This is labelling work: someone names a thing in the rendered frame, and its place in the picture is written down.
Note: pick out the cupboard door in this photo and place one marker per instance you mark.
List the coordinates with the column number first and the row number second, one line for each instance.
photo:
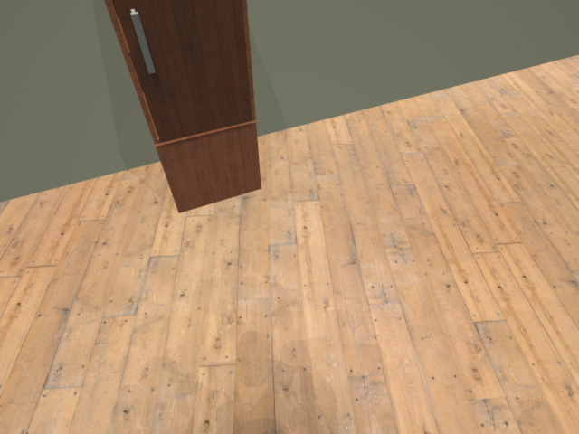
column 199, row 54

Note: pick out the handle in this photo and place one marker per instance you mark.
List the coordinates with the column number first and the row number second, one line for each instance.
column 142, row 41

